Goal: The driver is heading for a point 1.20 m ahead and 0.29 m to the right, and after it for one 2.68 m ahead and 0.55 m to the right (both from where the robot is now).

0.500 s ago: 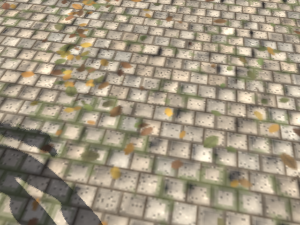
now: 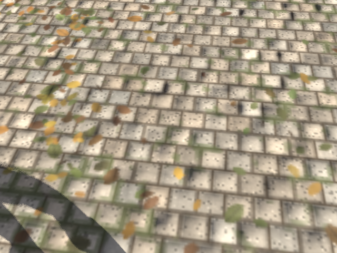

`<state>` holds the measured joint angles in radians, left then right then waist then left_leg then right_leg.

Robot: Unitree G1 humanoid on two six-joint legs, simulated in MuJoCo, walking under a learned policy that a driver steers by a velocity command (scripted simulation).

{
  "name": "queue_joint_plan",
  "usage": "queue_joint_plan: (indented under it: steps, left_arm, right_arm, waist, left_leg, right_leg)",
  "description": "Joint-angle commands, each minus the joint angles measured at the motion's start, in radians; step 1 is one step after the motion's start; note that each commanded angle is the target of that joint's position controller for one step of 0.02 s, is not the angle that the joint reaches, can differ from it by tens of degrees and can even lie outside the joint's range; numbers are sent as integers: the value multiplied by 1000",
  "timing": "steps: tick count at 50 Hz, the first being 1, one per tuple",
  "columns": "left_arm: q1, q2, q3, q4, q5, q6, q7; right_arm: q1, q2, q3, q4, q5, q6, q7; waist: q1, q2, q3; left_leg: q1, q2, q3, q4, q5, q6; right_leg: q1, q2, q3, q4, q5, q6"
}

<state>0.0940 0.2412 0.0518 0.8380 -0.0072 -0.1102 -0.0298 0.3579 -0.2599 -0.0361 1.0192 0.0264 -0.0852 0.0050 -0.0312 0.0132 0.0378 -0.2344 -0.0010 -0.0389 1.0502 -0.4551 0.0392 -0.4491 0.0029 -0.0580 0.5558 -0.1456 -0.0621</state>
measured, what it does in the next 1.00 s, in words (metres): walks ahead: left foot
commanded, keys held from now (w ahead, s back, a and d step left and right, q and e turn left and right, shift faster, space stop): w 0.46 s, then w+e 0.54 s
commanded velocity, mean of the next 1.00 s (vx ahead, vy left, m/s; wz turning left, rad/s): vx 0.50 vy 0.00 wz -0.20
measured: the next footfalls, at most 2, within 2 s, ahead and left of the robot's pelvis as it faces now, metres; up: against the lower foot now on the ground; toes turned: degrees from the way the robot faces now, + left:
left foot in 0.46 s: +0.45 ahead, +0.14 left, +0.00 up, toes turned +3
right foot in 1.04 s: +0.72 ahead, -0.12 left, +0.00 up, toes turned -19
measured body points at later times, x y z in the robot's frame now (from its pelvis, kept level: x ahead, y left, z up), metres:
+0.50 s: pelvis +0.29 +0.04 -0.01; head +0.32 +0.05 +0.44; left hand +0.24 +0.31 -0.15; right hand +0.49 -0.20 -0.10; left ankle +0.41 +0.14 -0.73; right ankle +0.10 -0.09 -0.70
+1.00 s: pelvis +0.56 +0.02 +0.00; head +0.59 +0.00 +0.45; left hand +0.80 +0.20 -0.11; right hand +0.49 -0.25 -0.15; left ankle +0.41 +0.14 -0.73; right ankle +0.69 -0.12 -0.71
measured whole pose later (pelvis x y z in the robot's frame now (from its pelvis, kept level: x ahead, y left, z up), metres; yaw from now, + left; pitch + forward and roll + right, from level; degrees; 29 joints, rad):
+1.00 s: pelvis +0.56 +0.02 +0.00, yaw -14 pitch +2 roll +2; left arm 0.06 0.22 0.07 0.79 -0.02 -0.04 -0.06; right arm 0.32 -0.25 -0.07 0.99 0.01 -0.06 -0.03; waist -0.06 -0.01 0.03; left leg 0.13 0.01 0.29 0.28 -0.42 -0.02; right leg -0.59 -0.05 -0.07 0.64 -0.09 -0.10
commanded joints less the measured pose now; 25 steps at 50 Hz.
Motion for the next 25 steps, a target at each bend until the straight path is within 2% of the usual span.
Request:
queue_joint_plan:
  steps: [1, 2, 3, 4, 6, 9, 13, 17, 19, 21, 22, 23, 24, 25]
  left_arm:
    - [157, 120, 27, 0, 6, 1, 4]
    - [125, 96, 20, -1, 14, -3, 1]
    - [118, 86, 17, 5, 17, -4, -3]
    - [130, 91, 19, 15, 14, -8, -4]
    - [163, 120, 27, 35, 12, -12, 4]
    - [213, 134, 30, 58, 10, -4, 22]
    - [271, 147, 31, 83, 0, 4, 34]
    - [339, 152, 36, 124, -8, 20, 39]
    - [341, 160, 42, 134, -11, 30, 44]
    - [317, 175, 49, 131, -12, 40, 47]
    - [294, 180, 50, 126, -11, 45, 47]
    - [284, 158, 40, 120, -6, 51, 47]
    - [305, 119, 21, 96, 10, 51, 46]
    - [437, -25, -18, 102, 3, 30, 34]
  right_arm:
    - [-80, -125, -25, -97, 10, -44, -3]
    - [-71, -111, -32, -93, -1, -31, -8]
    - [-50, -85, -31, -87, -5, -15, -9]
    - [-35, -61, -29, -81, -7, -3, -10]
    - [-66, -54, -31, -95, -12, 10, -14]
    - [-185, -56, -34, -137, -22, 9, -12]
    - [-330, -33, -24, -175, -16, -2, 1]
    - [-433, -39, -18, -214, -7, -10, 20]
    - [-449, -52, -20, -231, -6, -17, 32]
    - [-397, -82, -31, -224, -4, -23, 38]
    - [-314, -107, -46, -203, -6, -24, 36]
    - [-147, -153, -72, -149, -8, -23, 30]
    - [36, -230, -93, -114, -23, -22, 19]
    - [89, -275, -102, -92, -23, -18, 25]
  waist:
    - [81, -63, -119]
    - [45, -75, -87]
    - [25, -87, -76]
    - [15, -85, -68]
    - [7, -73, -37]
    - [31, -61, -5]
    - [75, -67, 23]
    - [103, -67, 57]
    - [91, -72, 57]
    - [51, -93, 18]
    - [0, -104, -36]
    - [-74, -88, -135]
    - [-124, 27, -285]
    - [-54, 289, -408]
  left_leg:
    - [-476, 106, -34, 207, 106, 27]
    - [-411, 139, -38, 145, 156, 24]
    - [-361, 148, -36, 115, 183, 19]
    - [-344, 150, -27, 92, 197, 12]
    - [-386, 158, -19, 24, 255, -6]
    - [-471, 157, -13, -155, 408, -28]
    - [-419, 113, 31, -394, 574, -30]
    - [-449, 93, 30, -497, 543, -13]
    - [-452, 87, 26, -528, 476, 11]
    - [-348, 57, 50, -546, 401, 37]
    - [-217, 21, 83, -558, 386, 55]
    - [13, 2, 95, -559, 404, 85]
    - [341, 196, -130, -536, 407, 152]
    - [651, 411, -601, -662, 195, 299]
  right_leg:
    - [465, -299, 423, -315, 11, -175]
    - [372, -261, 345, -349, 60, -157]
    - [317, -239, 305, -379, 76, -155]
    - [287, -229, 273, -400, 109, -163]
    - [270, -225, 224, -429, 174, -177]
    - [308, -214, 175, -447, 208, -167]
    - [323, -183, 108, -461, 169, -135]
    - [452, -232, 112, -421, 173, -133]
    - [521, -265, 121, -377, 225, -122]
    - [552, -274, 117, -304, 387, -102]
    - [544, -253, 95, -204, 556, -86]
    - [478, -197, 56, -11, 621, -58]
    - [244, -129, 21, 313, 331, -23]
    - [-150, 60, 61, 646, -380, 36]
